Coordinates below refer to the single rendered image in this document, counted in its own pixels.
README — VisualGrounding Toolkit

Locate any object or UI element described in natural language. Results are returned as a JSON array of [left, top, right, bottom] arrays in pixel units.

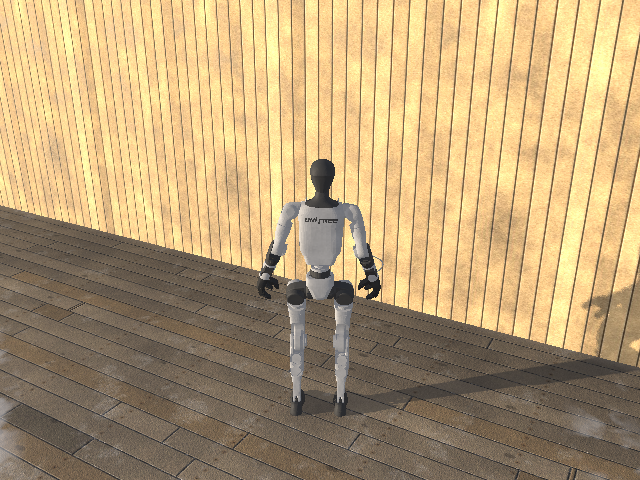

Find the right robot foot
[[333, 391, 348, 417]]

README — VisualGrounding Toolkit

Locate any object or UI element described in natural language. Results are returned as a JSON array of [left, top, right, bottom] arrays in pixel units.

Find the left robot upper arm
[[271, 202, 301, 256]]

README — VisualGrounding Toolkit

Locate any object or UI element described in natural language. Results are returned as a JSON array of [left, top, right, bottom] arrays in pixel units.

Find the humanoid robot torso
[[298, 197, 345, 300]]

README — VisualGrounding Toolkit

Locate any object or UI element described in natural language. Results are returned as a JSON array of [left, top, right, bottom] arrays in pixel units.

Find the robot left hand
[[256, 276, 279, 299]]

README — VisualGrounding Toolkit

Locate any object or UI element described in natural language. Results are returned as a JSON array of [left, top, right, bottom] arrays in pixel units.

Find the right robot upper arm
[[342, 203, 369, 259]]

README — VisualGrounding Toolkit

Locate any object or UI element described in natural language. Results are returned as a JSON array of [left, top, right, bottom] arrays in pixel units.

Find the robot left forearm
[[259, 240, 281, 280]]

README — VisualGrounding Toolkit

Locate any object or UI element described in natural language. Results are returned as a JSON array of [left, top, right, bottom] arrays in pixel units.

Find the robot right hand
[[358, 277, 381, 300]]

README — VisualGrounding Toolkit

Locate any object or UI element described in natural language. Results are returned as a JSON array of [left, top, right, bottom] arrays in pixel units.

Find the robot right forearm
[[359, 243, 379, 282]]

